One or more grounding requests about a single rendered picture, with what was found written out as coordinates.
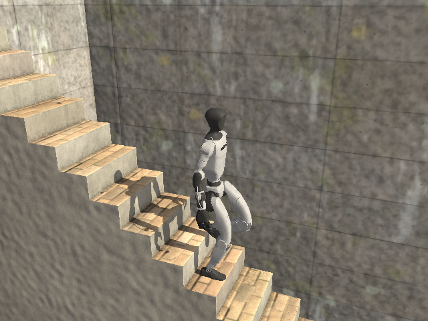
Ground stairs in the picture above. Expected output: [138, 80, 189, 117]
[0, 27, 313, 321]

